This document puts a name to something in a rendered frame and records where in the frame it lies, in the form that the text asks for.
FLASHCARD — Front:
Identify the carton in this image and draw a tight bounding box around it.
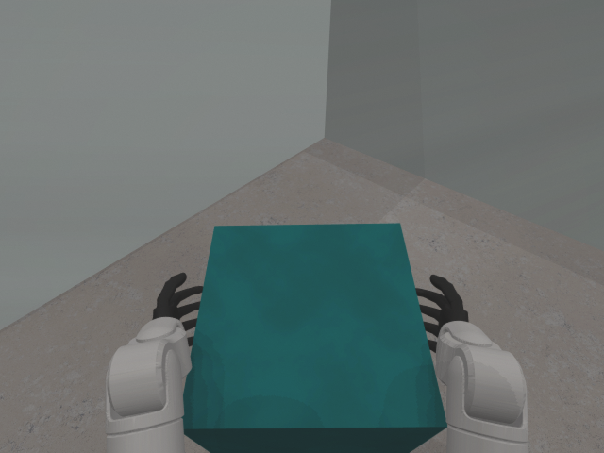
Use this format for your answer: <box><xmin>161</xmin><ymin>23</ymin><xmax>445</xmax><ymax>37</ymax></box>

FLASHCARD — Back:
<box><xmin>181</xmin><ymin>224</ymin><xmax>447</xmax><ymax>453</ymax></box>

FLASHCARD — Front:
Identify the right robot forearm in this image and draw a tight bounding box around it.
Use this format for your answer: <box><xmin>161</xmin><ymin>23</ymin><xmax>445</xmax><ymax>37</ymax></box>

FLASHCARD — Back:
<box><xmin>435</xmin><ymin>321</ymin><xmax>529</xmax><ymax>453</ymax></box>

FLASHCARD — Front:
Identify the left robot hand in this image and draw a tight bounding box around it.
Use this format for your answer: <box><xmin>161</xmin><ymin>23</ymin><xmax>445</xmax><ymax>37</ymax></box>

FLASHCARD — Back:
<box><xmin>152</xmin><ymin>273</ymin><xmax>203</xmax><ymax>346</ymax></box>

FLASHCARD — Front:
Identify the left robot forearm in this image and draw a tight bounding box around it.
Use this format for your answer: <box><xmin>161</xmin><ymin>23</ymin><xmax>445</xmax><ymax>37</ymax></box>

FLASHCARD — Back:
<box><xmin>106</xmin><ymin>317</ymin><xmax>192</xmax><ymax>453</ymax></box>

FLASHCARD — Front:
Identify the right robot hand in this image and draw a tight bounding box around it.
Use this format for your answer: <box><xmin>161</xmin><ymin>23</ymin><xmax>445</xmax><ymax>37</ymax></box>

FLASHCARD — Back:
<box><xmin>415</xmin><ymin>275</ymin><xmax>469</xmax><ymax>353</ymax></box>

